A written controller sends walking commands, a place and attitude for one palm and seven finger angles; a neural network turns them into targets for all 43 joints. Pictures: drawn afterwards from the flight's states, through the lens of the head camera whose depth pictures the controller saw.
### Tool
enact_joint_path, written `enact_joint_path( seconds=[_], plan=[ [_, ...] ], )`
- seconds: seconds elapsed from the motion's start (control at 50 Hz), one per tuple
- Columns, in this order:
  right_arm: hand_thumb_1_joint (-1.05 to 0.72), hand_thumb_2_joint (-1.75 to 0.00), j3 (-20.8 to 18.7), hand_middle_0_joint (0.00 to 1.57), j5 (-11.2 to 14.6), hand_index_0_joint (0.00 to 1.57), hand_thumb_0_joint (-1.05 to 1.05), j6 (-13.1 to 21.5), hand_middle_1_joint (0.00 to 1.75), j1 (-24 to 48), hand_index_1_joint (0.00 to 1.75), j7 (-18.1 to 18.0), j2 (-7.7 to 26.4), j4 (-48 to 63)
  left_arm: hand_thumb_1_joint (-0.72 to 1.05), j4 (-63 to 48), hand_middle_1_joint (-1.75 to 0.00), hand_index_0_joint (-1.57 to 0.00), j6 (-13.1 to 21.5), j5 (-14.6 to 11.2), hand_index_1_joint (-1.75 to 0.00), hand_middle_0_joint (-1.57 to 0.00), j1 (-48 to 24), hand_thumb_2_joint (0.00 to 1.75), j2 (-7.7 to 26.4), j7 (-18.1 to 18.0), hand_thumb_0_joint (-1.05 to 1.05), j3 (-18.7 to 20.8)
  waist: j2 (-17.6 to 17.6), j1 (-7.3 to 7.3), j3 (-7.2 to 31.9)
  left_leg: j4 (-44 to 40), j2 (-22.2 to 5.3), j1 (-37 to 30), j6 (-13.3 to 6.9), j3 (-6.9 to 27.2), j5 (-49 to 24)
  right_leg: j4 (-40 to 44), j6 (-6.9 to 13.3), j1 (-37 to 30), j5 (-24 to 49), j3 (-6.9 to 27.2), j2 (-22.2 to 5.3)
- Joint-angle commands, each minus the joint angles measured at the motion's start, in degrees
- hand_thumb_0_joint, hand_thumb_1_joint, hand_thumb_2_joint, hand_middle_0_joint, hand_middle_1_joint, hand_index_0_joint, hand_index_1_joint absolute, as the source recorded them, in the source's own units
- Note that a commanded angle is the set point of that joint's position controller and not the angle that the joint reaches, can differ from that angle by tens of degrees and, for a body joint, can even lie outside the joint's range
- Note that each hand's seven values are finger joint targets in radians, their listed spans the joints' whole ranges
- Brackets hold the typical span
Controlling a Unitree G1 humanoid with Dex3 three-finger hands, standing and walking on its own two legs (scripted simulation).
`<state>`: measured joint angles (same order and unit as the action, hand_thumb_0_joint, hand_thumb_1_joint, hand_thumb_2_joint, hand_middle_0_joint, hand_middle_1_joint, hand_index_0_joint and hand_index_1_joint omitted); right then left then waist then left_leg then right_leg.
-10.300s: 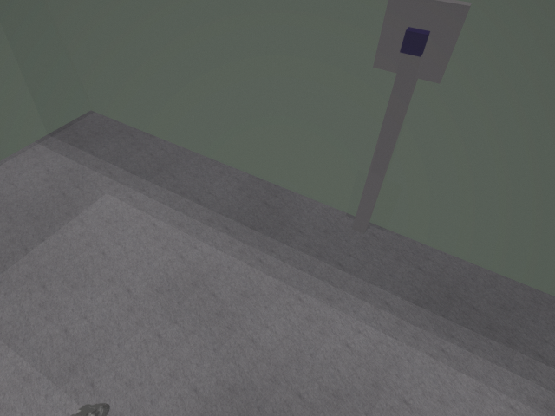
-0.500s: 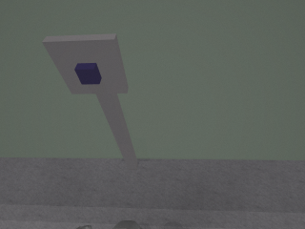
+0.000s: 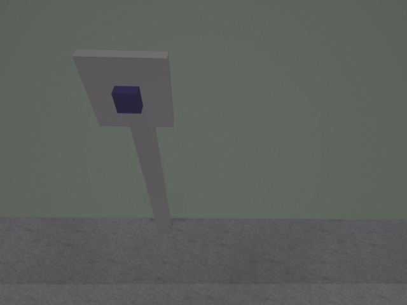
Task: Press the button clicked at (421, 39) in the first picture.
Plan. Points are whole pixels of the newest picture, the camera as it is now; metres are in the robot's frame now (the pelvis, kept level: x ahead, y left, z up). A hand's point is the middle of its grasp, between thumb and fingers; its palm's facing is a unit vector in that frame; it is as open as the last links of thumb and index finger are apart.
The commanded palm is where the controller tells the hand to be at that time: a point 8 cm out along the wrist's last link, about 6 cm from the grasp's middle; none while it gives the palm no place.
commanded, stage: look again from close up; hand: left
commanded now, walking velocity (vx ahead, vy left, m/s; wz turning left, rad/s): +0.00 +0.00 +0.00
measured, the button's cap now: (128, 99) +0.54 +0.21 +0.11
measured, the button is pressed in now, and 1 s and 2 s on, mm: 0 0 0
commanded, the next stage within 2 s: shuffle to correct the standing spot in 0.54 s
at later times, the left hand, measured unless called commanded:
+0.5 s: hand out of the picture +0.02 +0.18 -0.18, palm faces +0.06 -0.98 -0.21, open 7.3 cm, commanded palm none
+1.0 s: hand out of the picture -0.07 +0.18 -0.19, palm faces +0.04 -0.98 -0.17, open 7.4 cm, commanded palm none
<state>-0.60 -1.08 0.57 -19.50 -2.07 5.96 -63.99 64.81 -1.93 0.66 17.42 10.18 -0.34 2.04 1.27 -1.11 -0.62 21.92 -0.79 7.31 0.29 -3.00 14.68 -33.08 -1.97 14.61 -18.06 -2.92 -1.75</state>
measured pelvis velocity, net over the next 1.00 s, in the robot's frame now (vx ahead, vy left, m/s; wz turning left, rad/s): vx -0.01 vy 0.01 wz -0.01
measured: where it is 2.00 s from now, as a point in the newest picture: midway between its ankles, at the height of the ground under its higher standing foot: outside the picture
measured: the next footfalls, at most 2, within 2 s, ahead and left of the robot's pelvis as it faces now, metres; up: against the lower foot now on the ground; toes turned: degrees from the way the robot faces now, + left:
right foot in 0.02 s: +0.03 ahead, -0.11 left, +0.00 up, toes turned -4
right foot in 1.56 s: +0.21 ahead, -0.13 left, +0.00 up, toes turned -7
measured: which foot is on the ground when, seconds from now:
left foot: down 0.00-1.00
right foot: up 0.00-0.00, down 0.02-1.00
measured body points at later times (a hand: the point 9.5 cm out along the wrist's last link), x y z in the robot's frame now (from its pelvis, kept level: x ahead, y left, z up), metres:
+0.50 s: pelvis -0.01 +0.00 +0.00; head -0.04 +0.00 +0.44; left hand +0.02 +0.24 -0.16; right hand +0.05 -0.24 -0.15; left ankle -0.03 +0.12 -0.74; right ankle -0.01 -0.11 -0.74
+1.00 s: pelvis -0.01 +0.01 -0.01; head -0.03 +0.02 +0.44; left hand -0.07 +0.23 -0.17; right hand -0.07 -0.21 -0.17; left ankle -0.03 +0.12 -0.74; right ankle -0.01 -0.11 -0.74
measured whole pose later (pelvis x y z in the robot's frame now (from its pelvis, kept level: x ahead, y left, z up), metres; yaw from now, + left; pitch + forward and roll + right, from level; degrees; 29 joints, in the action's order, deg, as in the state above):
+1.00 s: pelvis -0.01 +0.01 -0.01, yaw -1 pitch -3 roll +0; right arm -0.6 -0.9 -0.6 -23.0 -0.7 8.8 -65.7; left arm 63.7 -0.4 1.3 25.3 8.3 -0.9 0.9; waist 0.1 -0.2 0.7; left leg 31.6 -0.7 9.4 -1.0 -3.1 19.9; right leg -31.9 0.5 12.1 -17.1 -2.5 -1.5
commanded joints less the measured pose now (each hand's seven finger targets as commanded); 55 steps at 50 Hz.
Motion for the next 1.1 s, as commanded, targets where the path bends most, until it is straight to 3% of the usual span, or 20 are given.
enact_joint_path(
  seconds=[0.0, 0.02, 0.04, 0.06, 0.1, 0.12, 0.16, 0.22, 0.34, 0.48, 0.62, 0.66, 0.72, 0.84, 0.92, 0.96, 1.02, 1.04, 1.06, 1.08],
  plan=[
    [-0.90, -0.90, -1.96, 0.20, -0.51, 0.20, 0.00, 0.26, 0.30, 2.29, 0.30, -0.29, 9.47, 7.42, 0.90, -4.94, -0.30, -0.20, 2.14, 0.30, -0.30, -0.20, 6.54, 0.90, 5.66, -1.55, 0.00, -0.34, 9.57, 3.29, -3.17, 7.96, -4.18, 11.66, -1.50, 1.90, 3.74, 13.17, 3.52, -2.34, 2.04, 7.56, -4.61],
    [-0.90, -0.90, -2.01, 0.20, -0.25, 0.20, 0.00, 0.46, 0.30, -1.20, 0.30, -0.18, 7.66, 7.61, 0.90, -5.99, -0.30, -0.20, 2.03, 1.00, -0.30, -0.20, 5.38, 0.90, 5.98, -1.64, 0.00, -0.58, 7.74, 0.32, 2.42, 9.71, -1.62, 10.80, -1.13, 0.60, 2.49, 13.19, 4.92, -4.86, 1.06, 9.45, -7.62],
    [-0.90, -0.90, -1.55, 0.20, -0.42, 0.20, 0.00, 0.26, 0.30, -1.26, 0.30, -0.19, 6.19, 6.33, 0.90, -6.46, -0.30, -0.20, 2.75, 0.87, -0.30, -0.20, 5.50, 0.90, 6.01, -1.94, 0.00, 0.17, 12.45, 0.95, 4.72, 13.21, -0.66, 11.61, -1.20, 0.49, 2.42, 13.84, 6.29, -6.81, 6.35, 11.86, -7.64],
    [-0.90, -0.90, -1.45, 0.20, -0.21, 0.20, 0.00, 0.22, 0.30, -0.72, 0.30, -0.25, 6.11, 6.47, 0.90, -6.77, -0.30, -0.20, 3.24, 0.69, -0.30, -0.20, 5.79, 0.90, 5.53, -2.16, 0.00, 0.20, 12.00, 1.23, 4.18, 15.45, -0.82, 13.37, -1.31, 0.98, 5.13, 13.50, 7.30, -8.27, 15.46, 12.18, -9.18],
    [-0.90, -0.90, -1.40, 0.20, 0.00, 0.20, 0.00, 0.45, 0.30, -0.16, 0.30, -0.19, 5.50, 6.41, 0.90, -7.27, -0.30, -0.20, 3.81, 0.69, -0.30, -0.20, 4.93, 0.90, 5.27, -2.42, 0.00, 0.19, 4.64, 0.78, 3.76, 14.55, -1.64, 13.14, -1.14, 0.93, 5.33, 10.52, 8.65, -9.65, 28.68, 11.04, -10.41],
    [-0.90, -0.90, -1.35, 0.20, 0.17, 0.20, 0.00, 0.56, 0.30, -0.63, 0.30, -0.26, 5.26, 5.85, 0.90, -7.40, -0.30, -0.20, 3.96, 0.55, -0.30, -0.20, 4.35, 0.90, 5.55, -2.59, 0.00, 0.27, 2.32, 0.25, 3.46, 11.74, -1.95, 11.32, -1.13, 1.05, 2.53, 8.95, 8.60, -9.42, 32.68, 9.83, -10.01],
    [-0.90, -0.90, -1.31, 0.20, 0.33, 0.20, 0.00, 0.57, 0.30, -1.82, 0.30, -0.38, 5.66, 4.39, 0.90, -7.02, -0.30, -0.20, 3.85, 0.16, -0.30, -0.20, 3.87, 0.90, 5.54, -2.68, 0.00, 0.12, -1.38, -0.10, 2.33, 7.61, -2.79, 6.64, -1.21, 1.63, -5.37, 7.32, 6.70, -7.28, 32.28, 7.08, -7.49],
    [-0.90, -0.90, -1.63, 0.20, 0.41, 0.20, 0.00, 0.53, 0.30, -1.15, 0.30, -0.62, 7.68, 3.72, 0.90, -6.23, -0.30, -0.20, 3.82, 0.04, -0.30, -0.20, 4.56, 0.90, 5.67, -2.65, 0.00, 0.19, -2.82, 0.63, 0.97, 7.85, -4.93, 4.72, -1.23, 2.18, -16.10, 5.69, 4.66, -7.17, 35.48, 3.94, -5.23],
    [-0.90, -0.90, -1.85, 0.20, 0.30, 0.20, 0.00, 0.41, 0.30, 2.82, 0.30, -0.30, 10.23, 4.17, 0.90, -6.44, -0.30, -0.20, 3.74, 0.10, -0.30, -0.20, 2.06, 0.90, 7.13, -2.37, 0.00, 0.00, -1.21, 0.64, -1.90, 4.08, -5.17, 4.84, -1.44, 3.40, -10.70, 8.98, 4.43, -5.74, 24.41, 4.54, -4.85],
    [-0.90, -0.90, -1.66, 0.20, 0.22, 0.20, 0.00, 0.64, 0.30, 5.73, 0.30, 0.41, 12.81, 4.48, 0.90, -6.28, -0.30, -0.20, 3.73, 0.15, -0.30, -0.20, -0.61, 0.90, 8.59, -1.86, 0.00, -0.35, -2.07, 0.87, -3.75, -0.23, -5.04, 5.54, -1.84, 5.07, -4.25, 13.18, 3.74, -4.08, 10.46, 5.29, -4.39],
    [-0.90, -0.90, -1.51, 0.20, 0.27, 0.20, 0.00, 0.98, 0.30, 6.51, 0.30, 0.78, 14.70, 3.86, 0.90, -5.69, -0.30, -0.20, 3.70, 0.19, -0.30, -0.20, -1.29, 0.90, 9.73, -1.56, 0.00, -0.37, -2.08, 1.24, -3.47, -3.17, -5.35, 6.81, -2.02, 6.27, -1.85, 14.05, 3.31, -5.31, 8.17, 4.79, -4.69],
    [-0.90, -0.90, -0.53, 0.20, -0.03, 0.20, 0.00, 0.25, 0.30, 3.90, 0.30, 1.01, 11.04, 2.53, 0.90, -4.33, -0.30, -0.20, 2.97, 0.25, -0.30, -0.20, 1.24, 0.90, 6.14, -1.66, 0.00, -1.21, -1.15, 1.12, -3.05, -3.51, -4.92, 7.59, -1.59, 5.87, 6.35, 13.98, 2.74, -5.28, 0.21, 4.31, -4.31],
    [-0.90, -0.90, -1.06, 0.20, -0.43, 0.20, 0.00, -0.70, 0.30, 2.36, 0.30, 1.20, 12.01, 2.18, 0.90, -4.42, -0.30, -0.20, 2.08, 0.76, -0.30, -0.20, 2.89, 0.90, 5.82, -1.34, 0.00, -0.94, -2.33, 1.29, -7.81, -6.18, -5.61, 11.96, -2.66, 7.94, 20.34, 12.30, 2.78, -0.93, -11.22, 3.13, -2.73],
    [-0.90, -0.90, -1.51, 0.20, -0.24, 0.20, 0.00, -0.42, 0.30, -0.12, 0.30, 1.03, 12.00, 2.33, 0.90, -4.46, -0.30, -0.20, 2.53, 0.77, -0.30, -0.20, 7.04, 0.90, 3.90, -0.69, 0.00, -0.50, -4.21, 1.52, -8.92, -5.85, -7.23, 13.73, -4.49, 9.89, 22.92, 7.85, 3.92, -0.20, -9.48, 2.21, -1.21],
    [-0.90, -0.90, -1.66, 0.20, 0.08, 0.20, 0.00, 0.31, 0.30, -2.24, 0.30, 0.76, 10.91, 1.82, 0.90, -3.97, -0.30, -0.20, 3.09, 0.74, -0.30, -0.20, 9.13, 0.90, 2.49, -0.65, 0.00, -0.45, -4.99, 1.57, -9.92, -4.78, -8.15, 13.37, -5.26, 10.24, 19.97, 5.39, 4.66, 0.01, -5.70, 2.10, -1.10],
    [-0.90, -0.90, -1.71, 0.20, 0.17, 0.20, 0.00, 0.62, 0.30, -3.19, 0.30, 0.62, 9.87, 1.62, 0.90, -3.48, -0.30, -0.20, 3.31, 0.72, -0.30, -0.20, 10.59, 0.90, 2.05, -0.75, 0.00, -0.34, -4.81, 1.56, -9.55, -3.48, -7.86, 13.37, -5.27, 9.47, 18.79, 5.22, 5.11, -0.52, -5.41, 2.87, -1.45],
    [-0.90, -0.90, -1.65, 0.20, 0.39, 0.20, 0.00, 1.04, 0.30, -3.56, 0.30, 0.42, 8.21, 1.51, 0.90, -2.42, -0.30, -0.20, 3.70, 0.71, -0.30, -0.20, 13.10, 0.90, 1.56, -1.00, 0.00, 0.03, -1.02, 2.10, -9.57, 2.50, -6.18, 14.54, -4.77, 6.60, 12.60, 6.22, 6.14, -2.48, -2.38, 5.67, -2.69],
    [-0.90, -0.90, -1.46, 0.20, 0.45, 0.20, 0.00, 1.20, 0.30, -3.27, 0.30, 0.43, 6.99, 1.71, 0.90, -1.87, -0.30, -0.20, 3.87, 0.69, -0.30, -0.20, 14.55, 0.90, 2.20, -1.20, 0.00, 0.29, 2.51, 2.62, -8.70, 6.94, -4.35, 16.70, -4.02, 3.79, 10.82, 8.06, 7.04, -5.39, -1.56, 8.41, -4.52],
    [-0.90, -0.90, -1.17, 0.20, 0.45, 0.20, 0.00, 1.28, 0.30, -2.30, 0.30, 0.51, 5.46, 2.21, 0.90, -0.94, -0.30, -0.20, 4.07, 0.61, -0.30, -0.20, 16.73, 0.90, 3.17, -1.45, 0.00, 0.68, 7.12, 3.17, -8.33, 13.59, -1.39, 20.07, -2.88, -0.32, 10.14, 11.07, 8.69, -8.43, 0.05, 12.96, -7.83],
    [-0.90, -0.90, -1.08, 0.20, 0.39, 0.20, 0.00, 1.27, 0.30, -0.77, 0.30, 0.63, 4.42, 2.93, 0.90, 0.03, -0.30, -0.20, 4.29, 0.56, -0.30, -0.20, 19.39, 0.90, 4.54, -1.74, 0.00, 1.26, 11.59, 3.65, -7.32, 20.56, -0.55, 22.83, -2.17, -3.46, 11.47, 14.79, 11.01, -10.54, 1.77, 18.25, -12.34]
  ],
)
